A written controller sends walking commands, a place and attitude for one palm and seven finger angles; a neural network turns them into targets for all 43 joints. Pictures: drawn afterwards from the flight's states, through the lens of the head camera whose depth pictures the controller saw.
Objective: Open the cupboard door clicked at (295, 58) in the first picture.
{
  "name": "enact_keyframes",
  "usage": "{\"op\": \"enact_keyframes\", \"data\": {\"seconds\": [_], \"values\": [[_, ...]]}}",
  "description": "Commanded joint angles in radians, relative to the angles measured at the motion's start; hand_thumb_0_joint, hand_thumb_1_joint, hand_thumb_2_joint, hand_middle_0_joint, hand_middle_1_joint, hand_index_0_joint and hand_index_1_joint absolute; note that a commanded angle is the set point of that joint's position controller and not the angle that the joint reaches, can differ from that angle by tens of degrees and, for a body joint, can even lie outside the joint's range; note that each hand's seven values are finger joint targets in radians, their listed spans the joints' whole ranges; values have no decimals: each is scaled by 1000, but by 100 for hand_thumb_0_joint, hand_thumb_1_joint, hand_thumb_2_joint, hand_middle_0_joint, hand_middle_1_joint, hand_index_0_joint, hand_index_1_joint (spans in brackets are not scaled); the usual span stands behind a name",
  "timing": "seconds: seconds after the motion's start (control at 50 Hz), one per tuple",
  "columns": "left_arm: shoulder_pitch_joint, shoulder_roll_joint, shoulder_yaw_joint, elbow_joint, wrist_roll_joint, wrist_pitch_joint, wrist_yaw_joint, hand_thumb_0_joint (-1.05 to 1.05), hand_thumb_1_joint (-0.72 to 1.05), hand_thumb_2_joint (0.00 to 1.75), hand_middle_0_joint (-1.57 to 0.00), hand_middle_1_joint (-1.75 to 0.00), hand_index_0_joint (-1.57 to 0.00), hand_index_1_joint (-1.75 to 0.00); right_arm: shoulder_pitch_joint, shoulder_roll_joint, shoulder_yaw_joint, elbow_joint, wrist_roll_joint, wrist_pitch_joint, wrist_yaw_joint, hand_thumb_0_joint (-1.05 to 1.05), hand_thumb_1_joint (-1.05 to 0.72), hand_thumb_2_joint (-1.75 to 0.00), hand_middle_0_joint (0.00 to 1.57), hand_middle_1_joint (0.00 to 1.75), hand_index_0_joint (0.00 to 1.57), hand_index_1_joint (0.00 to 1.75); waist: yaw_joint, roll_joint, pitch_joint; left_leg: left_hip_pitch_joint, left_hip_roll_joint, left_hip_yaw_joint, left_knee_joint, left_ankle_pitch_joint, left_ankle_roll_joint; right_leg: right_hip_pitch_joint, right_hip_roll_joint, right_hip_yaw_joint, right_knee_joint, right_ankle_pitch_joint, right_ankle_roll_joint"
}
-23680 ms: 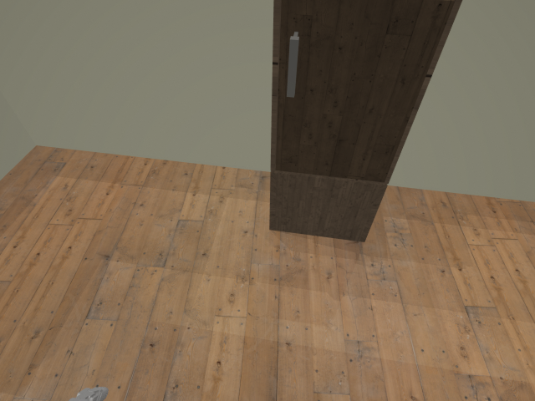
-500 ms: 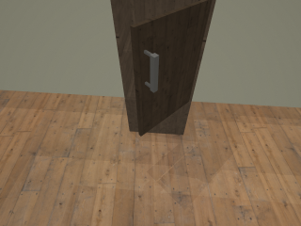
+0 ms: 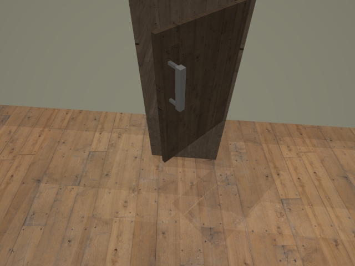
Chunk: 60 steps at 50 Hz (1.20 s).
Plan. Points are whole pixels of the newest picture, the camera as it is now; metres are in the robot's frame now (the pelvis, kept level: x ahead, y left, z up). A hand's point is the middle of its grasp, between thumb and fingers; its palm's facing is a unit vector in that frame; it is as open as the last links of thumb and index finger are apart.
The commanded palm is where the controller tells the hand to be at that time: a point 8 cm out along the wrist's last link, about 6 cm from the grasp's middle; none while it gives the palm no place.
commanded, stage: walk to a spot facing it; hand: left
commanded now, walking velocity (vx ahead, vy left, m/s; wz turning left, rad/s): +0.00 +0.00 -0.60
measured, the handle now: (175, 86) +0.61 +0.05 +0.06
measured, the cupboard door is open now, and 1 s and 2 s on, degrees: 46 46 46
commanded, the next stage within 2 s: none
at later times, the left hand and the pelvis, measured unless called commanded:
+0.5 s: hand out of the picture +0.09 +0.17 -0.17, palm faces -0.17 -0.94 -0.30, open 7.3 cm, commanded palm none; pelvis -0.02 -0.02 -0.02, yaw -14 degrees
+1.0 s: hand out of the picture +0.14 +0.15 -0.19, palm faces -0.41 -0.89 -0.21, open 7.4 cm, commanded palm none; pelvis -0.01 -0.01 -0.01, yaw -30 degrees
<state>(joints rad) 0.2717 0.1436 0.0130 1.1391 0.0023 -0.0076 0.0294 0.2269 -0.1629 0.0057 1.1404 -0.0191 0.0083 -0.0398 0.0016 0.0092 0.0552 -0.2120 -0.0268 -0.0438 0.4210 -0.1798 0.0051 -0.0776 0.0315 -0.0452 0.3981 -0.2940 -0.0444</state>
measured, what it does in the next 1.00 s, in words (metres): steps on the spot, turning right: left foot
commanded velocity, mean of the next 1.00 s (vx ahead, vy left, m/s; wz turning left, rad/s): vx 0.00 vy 0.00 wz -0.60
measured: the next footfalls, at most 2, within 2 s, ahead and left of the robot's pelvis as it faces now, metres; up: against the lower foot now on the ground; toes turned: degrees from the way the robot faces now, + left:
left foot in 0.94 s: +0.08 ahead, +0.09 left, +0.00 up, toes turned -29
right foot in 1.24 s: -0.04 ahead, -0.16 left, +0.00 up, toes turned -43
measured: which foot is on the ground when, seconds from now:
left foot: down 0.00-0.46, up 0.48-0.92, down 0.94-1.00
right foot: down 0.00-0.92, up 0.94-1.00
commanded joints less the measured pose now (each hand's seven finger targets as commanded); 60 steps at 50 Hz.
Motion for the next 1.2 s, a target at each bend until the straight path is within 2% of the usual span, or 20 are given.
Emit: {"op": "enact_keyframes", "data": {"seconds": [0.0, 0.18, 0.26, 0.3, 0.38, 0.42, 0.44, 0.46, 0.52, 0.58, 0.7, 0.8, 0.86, 0.9, 0.92, 0.94, 1.0, 1.1, 1.14, 1.18], "values": [[80, 112, 32, -25, 5, 1, 12, 0, 90, 90, -20, -30, -20, -30, 69, -80, -26, -21, 2, -6, -12, 0, -90, -90, 20, 30, 20, 30, -5, -26, 9, 45, 111, -37, -5, 169, 25, -86, -136, 116, -66, 247, -10], [18, 163, 84, -120, 13, 35, -7, 0, 90, 90, -20, -30, -20, -30, 44, -128, -72, -112, -3, 8, -23, 0, -90, -90, 20, 30, 20, 30, -13, 2, -7, 17, 160, 9, 64, 81, 23, -179, -117, 207, 61, 289, -34], [-16, 132, 85, -170, 15, 45, -22, 0, 90, 90, -20, -30, -20, -30, 71, -197, -92, -144, -11, 1, -27, 0, -90, -90, 20, 30, 20, 30, -17, 186, -22, 55, 358, -191, -104, 62, 146, -312, 1, 91, 344, -80, 15], [-50, 123, 88, -200, 18, 52, -31, 0, 90, 90, -20, -30, -20, -30, 73, -208, -93, -165, -15, -5, -26, 0, -90, -90, 20, 30, 20, 30, -18, 169, -41, 42, 434, -215, -153, 71, 207, -342, -36, 74, 543, -277, 27], [-4, 107, 85, -205, 15, 45, -44, 0, 90, 90, -20, -30, -20, -30, -4, -223, -97, -201, -20, -5, -18, 0, -90, -90, 20, 30, 20, 30, 26, 131, -81, -6, 365, -10, -28, 224, 135, -200, -49, 21, 337, -163, 33], [83, 160, 98, -186, 20, 38, -40, 0, 90, 90, -20, -30, -20, -30, -47, -207, -101, -225, -6, 5, -11, 0, -90, -90, 20, 30, 20, 30, 69, -15, -67, -128, 262, 91, 160, 29, 43, -52, -70, 58, 36, 88, 26], [80, 279, 117, -195, 35, 27, -25, 0, 90, 90, -20, -30, -20, -30, -46, -135, -93, -255, 4, 11, -1, 0, -90, -90, 20, 30, 20, 30, 61, -331, -36, -329, 105, 211, 392, -286, -43, 5, -320, 440, -118, 213, -64], [92, 327, 121, -205, 24, 31, -19, 0, 90, 90, -20, -30, -20, -30, -109, -153, -92, -281, 1, 19, 6, 0, -90, -90, 20, 30, 20, 30, 104, -305, -11, -358, 71, 122, 591, -453, -48, -80, -421, 537, -134, 283, -171], [-27, 251, 111, -238, 23, 28, -2, 0, 90, 90, -20, -30, -20, -30, -107, -144, -96, -265, 1, 25, 8, 0, -90, -90, 20, 30, 20, 30, 30, -171, -10, -396, 103, 19, 736, -280, -51, -72, -293, 437, -55, 344, -170], [-13, 244, 108, -245, 22, 19, -1, 0, 90, 90, -20, -30, -20, -30, -101, -122, -90, -267, 5, 26, 9, 0, -90, -90, 20, 30, 20, 30, 24, -123, -76, -347, 85, 33, 666, -239, -66, -17, -247, 376, -15, 486, -151], [39, 258, 115, -242, 25, 20, -2, 0, 90, 90, -20, -30, -20, -30, -151, -121, -87, -303, 12, 18, 4, 0, -90, -90, 20, 30, 20, 30, 50, -152, -92, -327, 53, 31, 523, -262, -68, 43, -229, 443, 1, 573, -160], [11, 266, 122, -259, 30, 26, -3, 0, 90, 90, -20, -30, -20, -30, -141, -119, -86, -319, 20, 7, -2, 0, -90, -90, 20, 30, 20, 30, 32, -138, -102, -217, 33, 14, 345, -264, -53, -26, -218, 515, 29, 592, -158], [-71, 246, 114, -285, 16, 32, -9, 0, 90, 90, -20, -30, -20, -30, 0, -140, -84, -284, 21, -8, -11, 0, -90, -90, 20, 30, 20, 30, -43, -110, -131, 79, 57, 10, 18, -56, -37, -214, -130, 452, 104, 430, -63], [-33, 165, 92, -318, 8, 30, -29, 0, 90, 90, -20, -30, -20, -30, 30, -290, -108, -303, 0, -17, -16, 0, -90, -90, 20, 30, 20, 30, -29, 315, -143, 249, 481, -389, -143, 139, 141, -506, 60, 164, 447, -317, 59], [-54, 196, 100, -341, 18, 27, -39, 0, 90, 90, -20, -30, -20, -30, 25, -302, -102, -326, -10, -10, -21, 0, -90, -90, 20, 30, 20, 30, -32, 190, -99, 111, 546, -399, -129, 148, 222, -500, 9, 116, 621, -344, 78], [-93, 192, 104, -321, 34, 31, -45, 0, 90, 90, -20, -30, -20, -30, 24, -264, -94, -314, -22, -17, -19, 0, -90, -90, 20, 30, 20, 30, -28, 136, -72, 78, 464, -336, -120, 264, 199, -510, 8, 115, 729, -282, 87], [-88, 166, 100, -310, 19, 42, -61, 0, 90, 90, -20, -30, -20, -30, -37, -213, -76, -336, -15, -18, -19, 0, -90, -90, 20, 30, 20, 30, 10, 200, -67, 93, 337, -52, -39, 503, 132, -517, -44, 66, 773, -183, 106], [-150, 144, 78, -332, 18, 38, -72, 0, 90, 90, -20, -30, -20, -30, 47, -248, -96, -300, -17, -12, -9, 0, -90, -90, 20, 30, 20, 30, -38, 204, -85, 123, 321, 65, 24, 508, 100, -350, -24, -49, 404, -150, 85], [-132, 148, 79, -325, 16, 37, -73, 0, 90, 90, -20, -30, -20, -30, 38, -261, -101, -299, -15, -6, -4, 0, -90, -90, 20, 30, 20, 30, -23, 210, -73, 75, 336, 77, 49, 432, 85, -269, -19, -59, 309, -99, 68], [-34, 188, 91, -295, 17, 28, -68, 0, 90, 90, -20, -30, -20, -30, 12, -263, -105, -307, -5, -2, 2, 0, -90, -90, 20, 30, 20, 30, 37, 134, -106, -17, 299, 127, 203, 319, 21, -62, -26, -50, 96, 120, 42]]}}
